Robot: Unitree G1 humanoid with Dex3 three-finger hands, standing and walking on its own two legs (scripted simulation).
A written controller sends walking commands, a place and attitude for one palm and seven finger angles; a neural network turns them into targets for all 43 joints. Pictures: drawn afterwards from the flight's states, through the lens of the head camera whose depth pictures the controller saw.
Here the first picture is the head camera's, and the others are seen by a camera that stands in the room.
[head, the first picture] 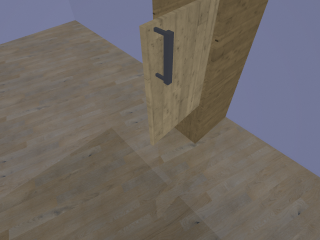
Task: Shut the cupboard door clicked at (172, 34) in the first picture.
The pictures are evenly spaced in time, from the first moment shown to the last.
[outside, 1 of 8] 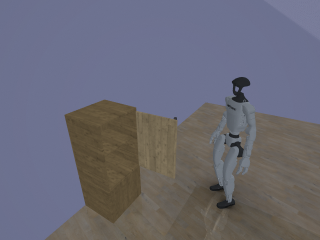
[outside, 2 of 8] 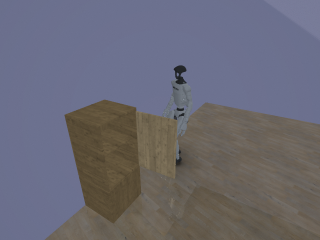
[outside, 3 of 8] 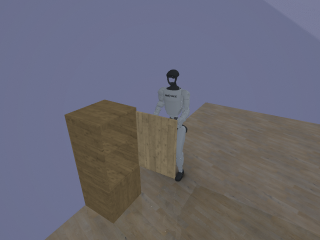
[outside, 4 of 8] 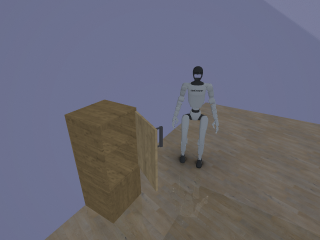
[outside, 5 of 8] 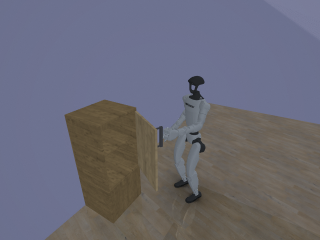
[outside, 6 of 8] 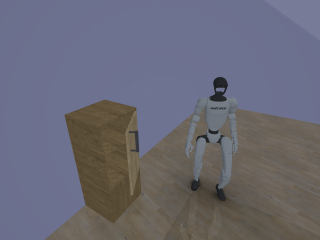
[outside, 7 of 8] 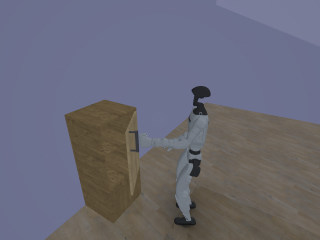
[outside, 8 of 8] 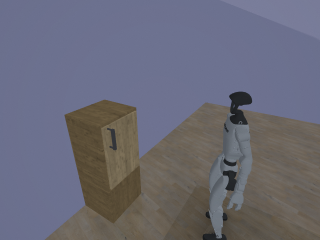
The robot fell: no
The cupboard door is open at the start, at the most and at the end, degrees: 93 93 0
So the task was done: yes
